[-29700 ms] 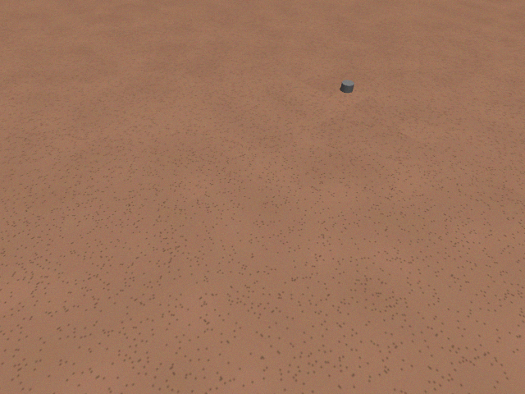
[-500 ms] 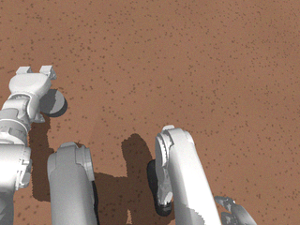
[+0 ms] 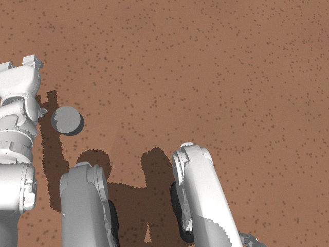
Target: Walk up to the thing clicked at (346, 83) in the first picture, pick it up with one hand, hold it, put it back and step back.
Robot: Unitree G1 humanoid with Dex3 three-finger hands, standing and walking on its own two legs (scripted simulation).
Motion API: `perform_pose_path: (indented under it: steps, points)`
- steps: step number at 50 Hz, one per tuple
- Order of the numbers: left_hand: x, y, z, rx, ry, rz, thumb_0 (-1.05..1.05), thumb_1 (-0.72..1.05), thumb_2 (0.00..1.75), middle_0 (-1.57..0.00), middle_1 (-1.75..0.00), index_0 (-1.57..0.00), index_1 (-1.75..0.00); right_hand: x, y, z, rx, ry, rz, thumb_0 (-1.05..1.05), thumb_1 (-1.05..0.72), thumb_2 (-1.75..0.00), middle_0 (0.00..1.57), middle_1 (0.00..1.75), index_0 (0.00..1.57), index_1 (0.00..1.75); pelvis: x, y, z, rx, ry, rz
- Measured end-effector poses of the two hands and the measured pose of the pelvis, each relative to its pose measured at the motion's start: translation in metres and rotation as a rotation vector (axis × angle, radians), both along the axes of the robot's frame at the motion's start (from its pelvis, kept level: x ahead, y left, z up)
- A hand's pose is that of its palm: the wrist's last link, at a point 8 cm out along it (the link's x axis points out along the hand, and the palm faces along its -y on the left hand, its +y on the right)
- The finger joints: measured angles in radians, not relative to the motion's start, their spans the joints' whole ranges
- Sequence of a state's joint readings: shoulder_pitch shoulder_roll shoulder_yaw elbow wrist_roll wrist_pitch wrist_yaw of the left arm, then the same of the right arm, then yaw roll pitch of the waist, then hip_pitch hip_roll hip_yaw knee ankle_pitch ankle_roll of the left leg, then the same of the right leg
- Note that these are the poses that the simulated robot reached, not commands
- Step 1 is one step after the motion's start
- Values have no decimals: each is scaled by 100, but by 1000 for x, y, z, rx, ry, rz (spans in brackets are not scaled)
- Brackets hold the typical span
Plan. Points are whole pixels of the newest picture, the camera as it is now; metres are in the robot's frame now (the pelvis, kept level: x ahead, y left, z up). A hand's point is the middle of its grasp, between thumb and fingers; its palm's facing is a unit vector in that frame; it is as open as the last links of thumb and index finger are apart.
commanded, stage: home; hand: left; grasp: from above
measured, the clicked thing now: (68, 121) +0.48 +0.24 -0.33
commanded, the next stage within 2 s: none
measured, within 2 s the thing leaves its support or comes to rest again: neither
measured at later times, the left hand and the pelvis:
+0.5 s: hand out of the picture +0.27 +0.22 +0.08, palm faces -0.13 -0.82 -0.56, open 7.5 cm; pelvis -0.01 -0.01 +0.17, yaw +5 degrees
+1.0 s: hand out of the picture +0.22 +0.19 +0.28, palm faces +0.18 -0.96 -0.21, open 7.4 cm; pelvis +0.06 -0.01 +0.34, yaw +7 degrees
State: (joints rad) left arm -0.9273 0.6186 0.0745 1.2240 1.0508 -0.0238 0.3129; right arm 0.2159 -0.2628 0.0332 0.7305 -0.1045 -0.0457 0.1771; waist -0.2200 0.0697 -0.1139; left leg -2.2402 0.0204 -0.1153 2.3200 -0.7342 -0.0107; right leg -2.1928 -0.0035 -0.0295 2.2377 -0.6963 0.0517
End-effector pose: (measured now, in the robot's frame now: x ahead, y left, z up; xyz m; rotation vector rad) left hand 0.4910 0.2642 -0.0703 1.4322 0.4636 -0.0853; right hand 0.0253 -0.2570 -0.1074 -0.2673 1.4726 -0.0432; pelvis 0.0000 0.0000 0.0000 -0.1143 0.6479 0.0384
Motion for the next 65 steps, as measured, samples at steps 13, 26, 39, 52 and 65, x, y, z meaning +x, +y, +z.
perform_pose_path:
  steps: [13,26,39,52,65]
  points:
    - [-135,4,100,-420,85,178,0,63,91,-22,-39,-21,-39,87,-15,88,-30,-261,71,0,-90,-89,20,30,21,29,-12,-5,92,30,-63,23]
    - [-232,-4,196,-730,46,476,1,87,90,-22,-31,-21,-31,180,20,210,-22,-653,113,0,-91,-90,20,29,20,29,-12,-8,182,52,-190,54]
    - [-270,-20,300,-994,62,729,1,90,90,-21,-30,-20,-30,180,37,310,-10,-738,36,1,-90,-90,20,30,21,29,22,-8,277,74,-315,72]
    - [-299,-24,392,-1090,35,811,1,90,90,-21,-30,-20,-30,185,24,383,-87,-814,-17,1,-90,-90,20,30,21,29,60,-4,343,89,-426,84]
    - [-311,-22,402,-1108,47,814,1,90,90,-20,-30,-20,-30,228,36,414,-62,-970,55,1,-90,-90,20,30,21,29,67,-3,353,100,-471,96]
